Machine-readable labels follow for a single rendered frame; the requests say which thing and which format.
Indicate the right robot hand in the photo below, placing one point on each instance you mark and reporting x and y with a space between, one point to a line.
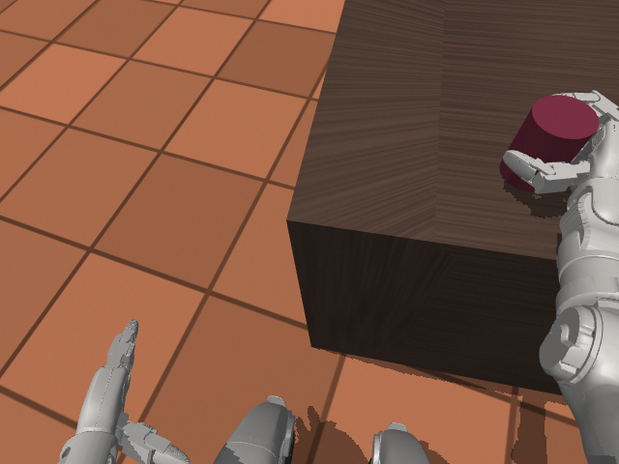
598 158

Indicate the can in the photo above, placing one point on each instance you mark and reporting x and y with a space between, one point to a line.
556 129

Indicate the left robot arm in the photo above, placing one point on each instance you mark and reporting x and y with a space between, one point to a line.
92 447

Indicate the right robot arm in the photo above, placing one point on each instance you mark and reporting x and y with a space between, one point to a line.
581 350

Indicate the left robot hand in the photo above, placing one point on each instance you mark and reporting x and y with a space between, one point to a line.
103 407

